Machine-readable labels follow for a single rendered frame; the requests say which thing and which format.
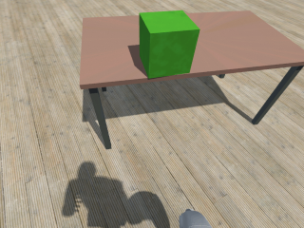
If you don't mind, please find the table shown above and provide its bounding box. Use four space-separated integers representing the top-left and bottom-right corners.
79 10 304 150

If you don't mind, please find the carton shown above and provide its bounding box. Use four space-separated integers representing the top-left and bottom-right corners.
139 10 200 79

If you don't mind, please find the robot right thigh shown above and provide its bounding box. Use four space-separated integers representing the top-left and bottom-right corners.
179 210 212 228

